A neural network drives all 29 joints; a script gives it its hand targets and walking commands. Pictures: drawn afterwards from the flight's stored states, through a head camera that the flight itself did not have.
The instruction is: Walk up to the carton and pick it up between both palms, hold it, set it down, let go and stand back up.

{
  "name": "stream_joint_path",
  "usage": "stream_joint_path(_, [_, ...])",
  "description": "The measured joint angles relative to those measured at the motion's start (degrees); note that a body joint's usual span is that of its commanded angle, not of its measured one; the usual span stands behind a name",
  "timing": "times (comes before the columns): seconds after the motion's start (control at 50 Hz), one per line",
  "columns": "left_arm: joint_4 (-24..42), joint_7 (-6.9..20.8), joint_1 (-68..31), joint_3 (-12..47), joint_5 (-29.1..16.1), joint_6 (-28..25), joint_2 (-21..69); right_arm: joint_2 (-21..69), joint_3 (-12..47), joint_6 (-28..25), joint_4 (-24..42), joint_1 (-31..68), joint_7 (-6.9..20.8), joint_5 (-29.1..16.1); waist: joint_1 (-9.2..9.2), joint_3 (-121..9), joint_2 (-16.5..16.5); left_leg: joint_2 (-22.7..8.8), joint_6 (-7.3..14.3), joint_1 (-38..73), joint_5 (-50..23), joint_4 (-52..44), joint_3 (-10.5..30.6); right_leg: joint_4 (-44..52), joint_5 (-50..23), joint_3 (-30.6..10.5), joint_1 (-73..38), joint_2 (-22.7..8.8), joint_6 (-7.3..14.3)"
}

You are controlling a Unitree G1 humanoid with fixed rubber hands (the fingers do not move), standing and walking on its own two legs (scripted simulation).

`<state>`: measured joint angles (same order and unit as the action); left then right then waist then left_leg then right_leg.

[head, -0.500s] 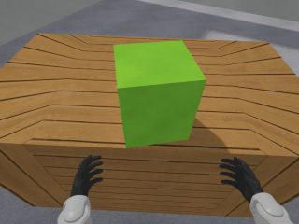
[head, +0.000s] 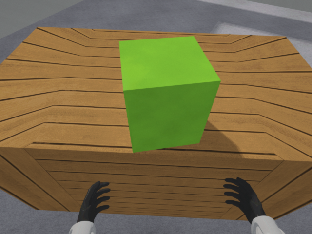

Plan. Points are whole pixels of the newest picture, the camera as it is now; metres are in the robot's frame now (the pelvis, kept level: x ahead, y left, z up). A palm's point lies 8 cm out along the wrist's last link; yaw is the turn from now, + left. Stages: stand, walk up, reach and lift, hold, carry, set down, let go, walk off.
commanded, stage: set down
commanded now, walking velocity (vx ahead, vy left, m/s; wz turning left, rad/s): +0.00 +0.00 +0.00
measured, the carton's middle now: (162, 96) +0.47 +0.05 +0.09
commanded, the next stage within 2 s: let go in 0.36 s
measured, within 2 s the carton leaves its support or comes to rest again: neither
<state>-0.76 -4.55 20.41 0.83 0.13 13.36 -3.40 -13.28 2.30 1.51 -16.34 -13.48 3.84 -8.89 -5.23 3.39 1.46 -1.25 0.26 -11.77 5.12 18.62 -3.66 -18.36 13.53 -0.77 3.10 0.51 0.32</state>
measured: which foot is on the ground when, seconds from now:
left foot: down 0.00-1.00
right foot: down 0.00-1.00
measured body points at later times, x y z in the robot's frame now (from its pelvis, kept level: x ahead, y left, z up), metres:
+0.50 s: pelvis +0.01 +0.00 +0.00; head +0.03 +0.01 +0.45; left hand +0.18 +0.20 -0.07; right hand +0.20 -0.21 -0.08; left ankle +0.06 +0.11 -0.75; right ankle -0.04 -0.12 -0.75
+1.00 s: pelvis +0.03 -0.01 +0.00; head +0.05 +0.00 +0.45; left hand +0.18 +0.23 -0.09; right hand +0.21 -0.26 -0.08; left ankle +0.06 +0.11 -0.75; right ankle -0.04 -0.12 -0.75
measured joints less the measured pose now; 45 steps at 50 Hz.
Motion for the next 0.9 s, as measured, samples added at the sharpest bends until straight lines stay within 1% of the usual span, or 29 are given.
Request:
stream_joint_path(0.06, [-0.39,-0.08,-0.34,0.00,-0.18,-1.38,-0.58,0.33,0.00,-1.61,-0.81,0.00,-0.06,0.59,0.00,0.00,0.00,0.13,0.09,0.00,0.04,0.00,-0.01,0.00,0.03,0.00,-0.01,-0.13,-0.07])
stream_joint_path(0.2, [-6.09,-0.08,-2.02,0.01,-0.18,-1.85,-0.70,0.02,0.00,-3.20,-6.92,-0.01,-0.07,1.57,0.00,0.00,0.13,0.27,0.15,0.00,0.15,0.00,-0.01,0.00,0.14,0.01,-0.02,-0.27,-0.15])
stream_joint_path(0.34, [-9.37,-0.03,-3.44,0.01,-0.27,-2.63,-0.88,0.15,0.00,-5.58,-9.12,0.00,-0.14,2.38,0.01,0.00,0.16,0.25,0.15,0.00,0.36,0.00,-0.01,0.00,0.36,0.00,-0.01,-0.25,-0.15])
stream_joint_path(0.46, [-14.19,1.11,-5.49,0.01,-0.18,-2.92,-1.01,0.74,-0.01,-6.78,-13.74,0.00,-1.00,3.78,0.21,0.00,0.16,0.28,0.05,0.00,0.74,0.00,-0.01,0.00,0.73,0.00,-0.01,-0.28,-0.15])
stream_joint_path(0.6, [-15.52,1.82,-5.75,0.01,0.15,-4.75,-1.66,0.91,-0.01,-10.04,-14.85,0.01,-1.72,4.08,0.32,0.00,0.16,0.27,-0.20,0.00,1.25,0.00,-0.01,0.00,1.26,0.00,-0.01,-0.28,-0.15])
stream_joint_path(0.76, [-19.40,3.24,-6.50,0.01,0.52,-5.44,-2.05,1.10,-0.01,-11.37,-18.89,0.21,-2.70,4.76,0.38,0.00,0.16,0.26,-0.44,0.00,1.82,0.00,-0.01,0.00,1.83,0.00,0.00,-0.28,-0.10])
stream_joint_path(0.88, [-20.12,3.48,-6.93,0.01,0.69,-6.70,-2.28,1.19,-0.01,-13.56,-19.78,0.33,-3.05,4.91,0.39,0.00,0.16,0.21,-0.60,0.00,2.07,0.00,-0.01,0.00,2.07,0.01,0.00,-0.24,0.01])
stream_joint_path(0.9, [-20.65,3.56,-7.00,-0.01,0.93,-7.51,-2.57,0.81,0.01,-13.17,-19.86,0.34,-3.05,5.87,0.39,-0.08,0.16,0.24,-0.57,0.02,2.12,0.08,-0.02,-0.22,2.19,0.00,0.05,-0.26,0.02])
